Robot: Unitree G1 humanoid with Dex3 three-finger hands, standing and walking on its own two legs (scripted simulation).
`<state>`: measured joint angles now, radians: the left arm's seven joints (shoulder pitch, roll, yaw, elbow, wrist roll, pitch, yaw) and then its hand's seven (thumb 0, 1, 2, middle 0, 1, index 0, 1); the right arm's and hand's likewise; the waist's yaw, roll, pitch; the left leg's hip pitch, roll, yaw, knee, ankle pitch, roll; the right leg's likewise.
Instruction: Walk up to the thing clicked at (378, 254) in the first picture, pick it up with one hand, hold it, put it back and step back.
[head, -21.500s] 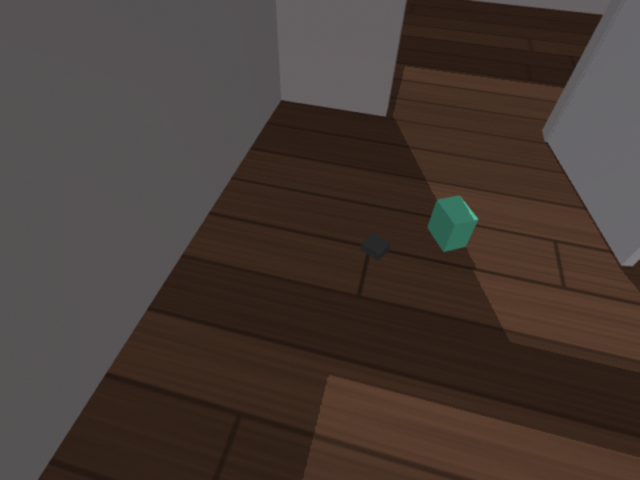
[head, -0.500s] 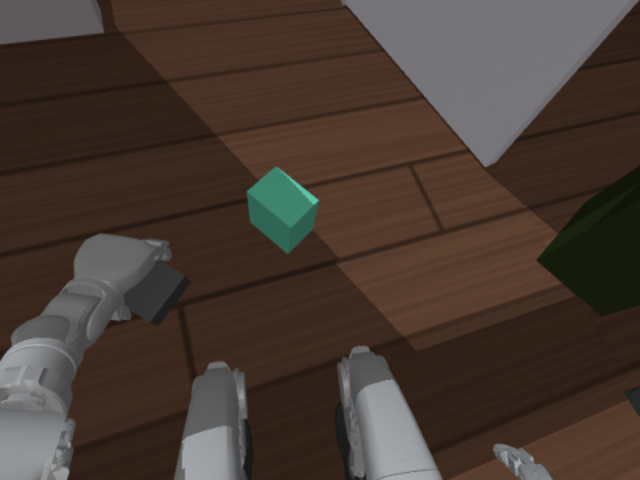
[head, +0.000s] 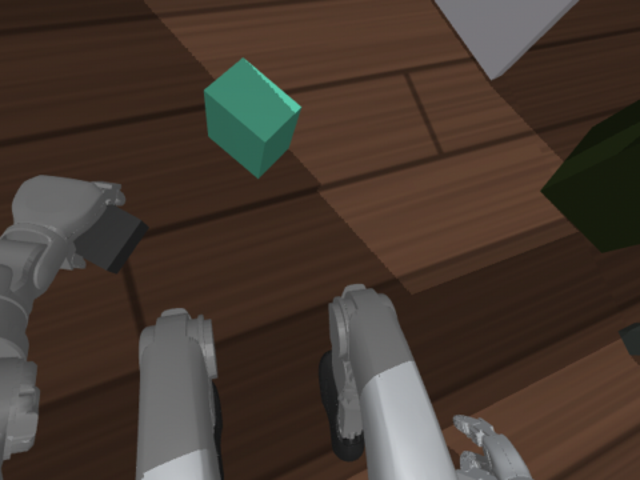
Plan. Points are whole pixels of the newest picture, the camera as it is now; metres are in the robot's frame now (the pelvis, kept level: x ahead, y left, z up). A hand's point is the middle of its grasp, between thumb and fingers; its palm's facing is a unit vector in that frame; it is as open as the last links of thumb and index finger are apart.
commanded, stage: crouch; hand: left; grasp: from above
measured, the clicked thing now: (99, 231) +0.44 +0.24 -0.19
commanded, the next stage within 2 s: lower in 0.98 s
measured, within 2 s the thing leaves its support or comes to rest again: neither
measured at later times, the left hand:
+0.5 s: hand (90, 240) +0.44 +0.26 -0.22, palm faces -0.48 +0.07 -0.87, open 10.3 cm
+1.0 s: hand (94, 240) +0.44 +0.27 -0.26, palm faces -0.49 +0.07 -0.87, open 10.3 cm
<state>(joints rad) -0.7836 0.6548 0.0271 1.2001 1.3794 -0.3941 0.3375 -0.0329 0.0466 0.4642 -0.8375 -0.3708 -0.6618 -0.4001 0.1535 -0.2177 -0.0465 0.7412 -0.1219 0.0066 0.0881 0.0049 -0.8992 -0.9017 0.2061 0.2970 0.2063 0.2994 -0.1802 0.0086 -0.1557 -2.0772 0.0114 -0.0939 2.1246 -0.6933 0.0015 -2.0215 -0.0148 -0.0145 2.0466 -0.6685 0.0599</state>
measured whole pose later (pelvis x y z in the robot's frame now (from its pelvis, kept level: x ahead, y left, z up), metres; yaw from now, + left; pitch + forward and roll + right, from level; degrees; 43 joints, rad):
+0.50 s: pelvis -0.01 +0.00 -0.06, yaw -1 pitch +34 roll -8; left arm -0.88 0.74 0.05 1.35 1.44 -0.45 0.36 -0.07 0.04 0.51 -0.82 -0.40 -0.64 -0.42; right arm 0.16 -0.24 -0.01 0.76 -0.15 0.02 0.12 0.00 -0.90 -0.90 0.21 0.30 0.21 0.30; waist -0.23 -0.01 -0.10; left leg -2.25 0.00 -0.12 2.33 -0.69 0.00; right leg -2.18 0.00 -0.02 2.24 -0.67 0.06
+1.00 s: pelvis +0.00 +0.00 -0.09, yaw -2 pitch +34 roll -8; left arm -0.88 0.80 0.07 1.35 1.44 -0.50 0.36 -0.07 0.04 0.51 -0.81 -0.41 -0.64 -0.42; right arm 0.13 -0.24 0.02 0.76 -0.16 0.02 0.12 0.00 -0.90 -0.90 0.21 0.30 0.21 0.30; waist -0.23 -0.03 -0.06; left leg -2.31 0.00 -0.15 2.43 -0.72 -0.01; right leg -2.24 0.01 -0.03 2.33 -0.68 0.06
